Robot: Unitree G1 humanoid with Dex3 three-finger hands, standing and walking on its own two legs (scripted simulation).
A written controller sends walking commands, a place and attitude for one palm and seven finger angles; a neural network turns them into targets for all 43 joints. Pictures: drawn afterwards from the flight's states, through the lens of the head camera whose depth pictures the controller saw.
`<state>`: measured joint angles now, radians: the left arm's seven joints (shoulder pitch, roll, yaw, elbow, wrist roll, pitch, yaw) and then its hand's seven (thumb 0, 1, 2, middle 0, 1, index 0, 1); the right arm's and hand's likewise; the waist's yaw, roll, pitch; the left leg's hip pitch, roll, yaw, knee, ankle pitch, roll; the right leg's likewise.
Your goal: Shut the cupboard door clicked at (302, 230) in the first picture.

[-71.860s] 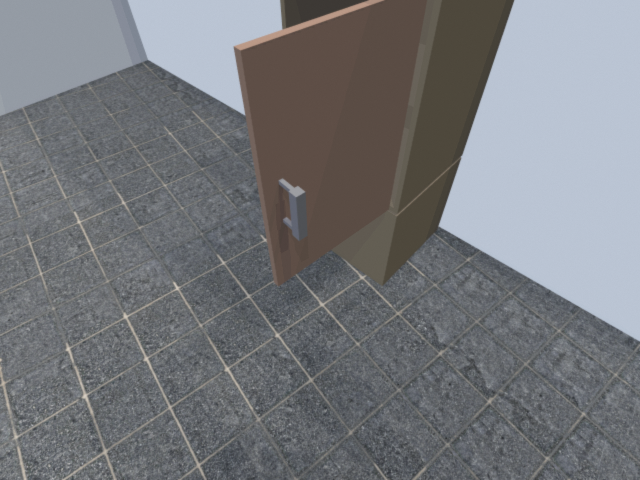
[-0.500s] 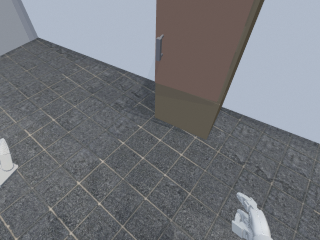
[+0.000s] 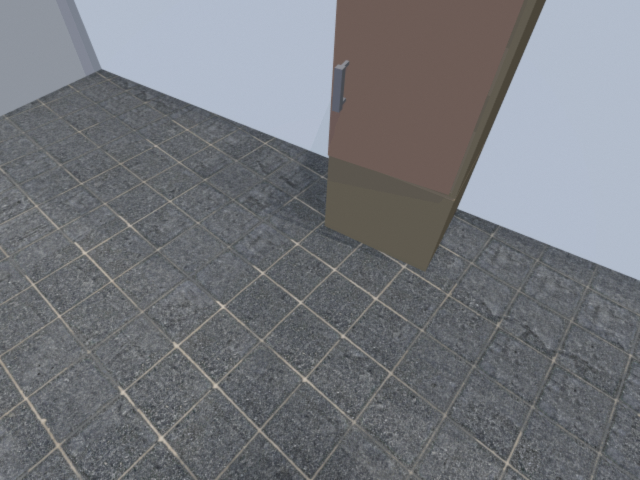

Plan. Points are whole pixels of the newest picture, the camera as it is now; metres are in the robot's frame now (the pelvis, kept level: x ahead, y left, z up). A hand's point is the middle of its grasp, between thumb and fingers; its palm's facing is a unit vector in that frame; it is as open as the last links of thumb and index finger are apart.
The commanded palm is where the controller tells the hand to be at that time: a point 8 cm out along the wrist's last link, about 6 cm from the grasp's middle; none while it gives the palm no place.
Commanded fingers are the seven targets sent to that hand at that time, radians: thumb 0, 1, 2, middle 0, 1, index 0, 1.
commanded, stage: let the arm hang, fingers relaxed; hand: left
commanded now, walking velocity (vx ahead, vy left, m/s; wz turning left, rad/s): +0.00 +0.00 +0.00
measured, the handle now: (341, 86) +1.10 -0.03 -0.07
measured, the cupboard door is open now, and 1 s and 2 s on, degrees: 5 5 5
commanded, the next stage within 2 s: look to check the result in 0.80 s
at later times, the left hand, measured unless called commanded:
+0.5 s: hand out of the picture -0.03 +0.18 -0.17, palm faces +0.01 -0.98 -0.22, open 7.4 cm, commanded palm none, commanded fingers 0.00 0.90 0.90 -0.20 -0.30 -0.20 -0.30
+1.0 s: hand out of the picture +0.01 +0.17 -0.16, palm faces +0.00 -0.98 -0.20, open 7.4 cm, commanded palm none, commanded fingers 0.00 0.90 0.90 -0.20 -0.30 -0.20 -0.30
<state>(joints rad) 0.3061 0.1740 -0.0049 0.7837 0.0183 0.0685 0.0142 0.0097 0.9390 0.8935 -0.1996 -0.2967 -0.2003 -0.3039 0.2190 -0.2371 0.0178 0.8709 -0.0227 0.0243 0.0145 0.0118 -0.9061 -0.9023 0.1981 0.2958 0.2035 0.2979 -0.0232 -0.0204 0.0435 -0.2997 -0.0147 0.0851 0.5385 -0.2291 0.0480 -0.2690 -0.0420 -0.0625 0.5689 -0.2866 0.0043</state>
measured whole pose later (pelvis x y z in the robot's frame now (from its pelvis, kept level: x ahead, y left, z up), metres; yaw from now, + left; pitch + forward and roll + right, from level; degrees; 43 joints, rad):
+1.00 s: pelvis +0.01 -0.01 +0.01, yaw -1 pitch -2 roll +0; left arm 0.28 0.16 0.01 1.15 0.02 0.00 0.03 0.01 0.91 0.89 -0.20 -0.30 -0.20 -0.30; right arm 0.27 -0.15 -0.01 1.12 -0.01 0.01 -0.02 0.01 -0.91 -0.90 0.20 0.30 0.20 0.30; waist -0.01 0.00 0.04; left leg -0.19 0.00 0.09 0.38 -0.18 0.04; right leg -0.15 -0.02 -0.05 0.40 -0.22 0.00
